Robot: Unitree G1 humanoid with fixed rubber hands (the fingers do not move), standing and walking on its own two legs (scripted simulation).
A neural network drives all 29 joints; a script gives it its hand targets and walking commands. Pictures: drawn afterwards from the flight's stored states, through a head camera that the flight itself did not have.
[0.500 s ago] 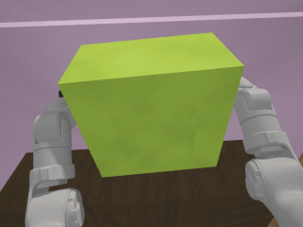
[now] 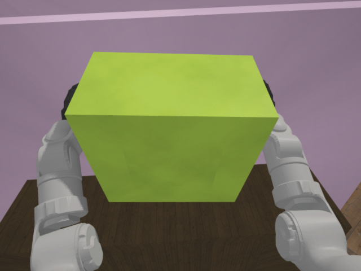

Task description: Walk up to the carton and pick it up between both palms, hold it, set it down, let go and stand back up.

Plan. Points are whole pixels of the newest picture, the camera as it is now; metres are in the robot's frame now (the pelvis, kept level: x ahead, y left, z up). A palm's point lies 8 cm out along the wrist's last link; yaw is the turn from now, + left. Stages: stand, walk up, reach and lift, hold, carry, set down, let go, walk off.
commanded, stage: set down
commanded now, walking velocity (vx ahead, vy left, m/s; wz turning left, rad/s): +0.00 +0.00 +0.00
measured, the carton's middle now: (173, 136) +0.35 +0.01 +0.18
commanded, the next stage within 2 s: none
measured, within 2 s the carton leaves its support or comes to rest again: neither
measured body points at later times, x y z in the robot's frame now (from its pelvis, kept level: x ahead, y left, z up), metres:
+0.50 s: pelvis +0.01 +0.01 +0.00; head -0.04 +0.03 +0.45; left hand +0.40 +0.20 +0.20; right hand +0.38 -0.20 +0.18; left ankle +0.02 +0.13 -0.75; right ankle +0.03 -0.11 -0.75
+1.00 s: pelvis +0.01 +0.01 +0.00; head -0.02 +0.03 +0.45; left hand +0.42 +0.20 +0.17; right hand +0.38 -0.21 +0.15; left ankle +0.02 +0.13 -0.75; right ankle +0.03 -0.11 -0.75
